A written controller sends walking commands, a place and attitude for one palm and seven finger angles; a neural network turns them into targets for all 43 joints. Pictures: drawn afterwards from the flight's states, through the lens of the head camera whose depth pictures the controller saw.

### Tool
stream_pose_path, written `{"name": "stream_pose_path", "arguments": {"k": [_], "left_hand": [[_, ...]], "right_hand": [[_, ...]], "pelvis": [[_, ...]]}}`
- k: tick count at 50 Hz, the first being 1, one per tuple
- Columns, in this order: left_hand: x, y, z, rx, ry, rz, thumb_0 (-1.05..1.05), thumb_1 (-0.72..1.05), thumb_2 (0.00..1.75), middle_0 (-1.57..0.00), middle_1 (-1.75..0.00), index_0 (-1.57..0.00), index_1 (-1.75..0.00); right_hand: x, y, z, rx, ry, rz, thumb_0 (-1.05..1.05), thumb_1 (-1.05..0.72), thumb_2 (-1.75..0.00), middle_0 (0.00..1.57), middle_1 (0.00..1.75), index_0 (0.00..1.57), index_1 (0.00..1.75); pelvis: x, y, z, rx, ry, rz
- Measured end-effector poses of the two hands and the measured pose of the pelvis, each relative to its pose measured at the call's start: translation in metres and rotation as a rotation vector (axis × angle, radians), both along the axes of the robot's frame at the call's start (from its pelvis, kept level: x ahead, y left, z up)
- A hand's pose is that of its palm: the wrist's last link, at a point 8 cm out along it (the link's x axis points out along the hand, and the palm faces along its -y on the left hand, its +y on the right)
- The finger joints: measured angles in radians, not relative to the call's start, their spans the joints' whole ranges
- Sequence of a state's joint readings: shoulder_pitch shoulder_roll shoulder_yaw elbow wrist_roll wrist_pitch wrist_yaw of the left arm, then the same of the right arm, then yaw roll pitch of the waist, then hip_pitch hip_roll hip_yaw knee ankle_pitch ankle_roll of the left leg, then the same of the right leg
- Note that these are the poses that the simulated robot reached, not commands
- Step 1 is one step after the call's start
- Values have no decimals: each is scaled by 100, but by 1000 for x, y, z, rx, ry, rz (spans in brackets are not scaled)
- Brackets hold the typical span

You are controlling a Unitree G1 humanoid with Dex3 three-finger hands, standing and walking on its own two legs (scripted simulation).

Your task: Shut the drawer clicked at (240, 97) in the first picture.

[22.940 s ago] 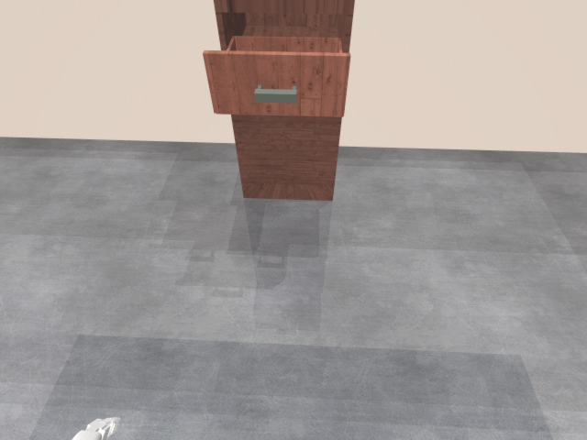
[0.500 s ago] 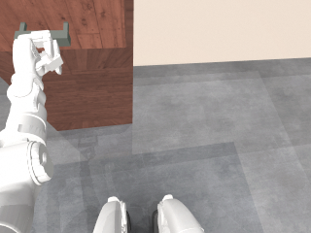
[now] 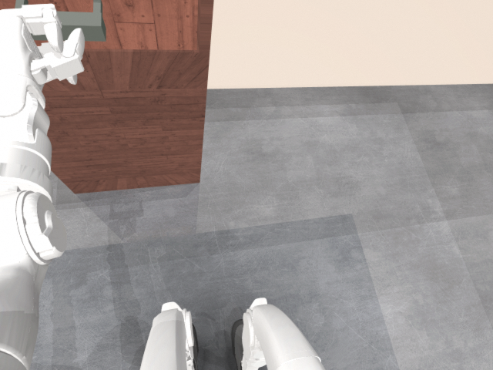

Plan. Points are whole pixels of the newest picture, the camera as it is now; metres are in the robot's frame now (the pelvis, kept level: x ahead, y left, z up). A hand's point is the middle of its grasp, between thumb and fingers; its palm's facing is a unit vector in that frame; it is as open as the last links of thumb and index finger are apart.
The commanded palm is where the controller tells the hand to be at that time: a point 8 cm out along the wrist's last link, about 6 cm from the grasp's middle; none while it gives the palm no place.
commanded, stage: push the drawer shut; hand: left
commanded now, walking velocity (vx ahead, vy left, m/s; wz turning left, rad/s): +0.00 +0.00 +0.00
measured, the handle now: (60, 15) +0.63 +0.21 +0.08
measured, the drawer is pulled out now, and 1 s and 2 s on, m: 0.00 0.00 0.00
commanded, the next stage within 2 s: pull the fist back off the drawer in 0.14 s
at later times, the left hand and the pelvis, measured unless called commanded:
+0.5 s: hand (67, 49) +0.57 +0.20 +0.08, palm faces +0.07 -1.00 -0.04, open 3.4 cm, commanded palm +0.58 +0.19 +0.08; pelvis -0.02 +0.01 -0.01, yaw +0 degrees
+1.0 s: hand (86, 57) +0.56 +0.17 +0.08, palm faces +0.08 -1.00 -0.03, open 2.9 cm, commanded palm +0.53 +0.21 +0.08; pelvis +0.02 -0.01 +0.01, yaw -1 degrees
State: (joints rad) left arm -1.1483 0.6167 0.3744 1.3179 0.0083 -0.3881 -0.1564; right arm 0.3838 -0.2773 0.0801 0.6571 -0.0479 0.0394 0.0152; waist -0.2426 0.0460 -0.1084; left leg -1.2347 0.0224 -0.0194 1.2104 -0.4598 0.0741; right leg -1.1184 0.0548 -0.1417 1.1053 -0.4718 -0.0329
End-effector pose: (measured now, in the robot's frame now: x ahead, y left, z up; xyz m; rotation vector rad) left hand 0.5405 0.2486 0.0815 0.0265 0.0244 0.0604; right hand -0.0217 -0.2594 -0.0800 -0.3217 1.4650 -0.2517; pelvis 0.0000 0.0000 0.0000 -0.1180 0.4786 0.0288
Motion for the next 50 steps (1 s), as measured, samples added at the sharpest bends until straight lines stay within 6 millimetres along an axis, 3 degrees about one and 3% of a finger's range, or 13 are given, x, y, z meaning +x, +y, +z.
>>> {"name": "stream_pose_path", "arguments": {"k": [14, 27, 38, 50], "left_hand": [[2, 2, 4, 12, 12, 4, -2, 46, 87, -140, -160, -140, -160], [1, 1, 5, 13, 8, 9, -1, 47, 87, -140, -160, -140, -160], [-6, -12, 3, 11, 0, 15, -2, 62, 90, -140, -160, -140, -160], [-10, -23, 3, 3, 14, 19, -3, 76, 90, -140, -160, -140, -160]], "right_hand": [[-28, 10, 0, -15, 9, 14, 0, -90, -90, 21, 30, 20, 30], [-33, 13, 1, -3, 15, 26, 0, -90, -90, 21, 30, 20, 30], [-16, 8, 0, 36, 5, 20, 0, -90, -90, 21, 30, 20, 30], [25, 0, 1, 72, -66, -8, 0, -90, -90, 21, 30, 20, 30]], "pelvis": [[-16, 8, -5, -10, 17, 6], [-18, 9, -7, -13, 18, 12], [-9, 3, -1, -1, 2, 6], [16, -6, 14, 29, -35, -27]]}}
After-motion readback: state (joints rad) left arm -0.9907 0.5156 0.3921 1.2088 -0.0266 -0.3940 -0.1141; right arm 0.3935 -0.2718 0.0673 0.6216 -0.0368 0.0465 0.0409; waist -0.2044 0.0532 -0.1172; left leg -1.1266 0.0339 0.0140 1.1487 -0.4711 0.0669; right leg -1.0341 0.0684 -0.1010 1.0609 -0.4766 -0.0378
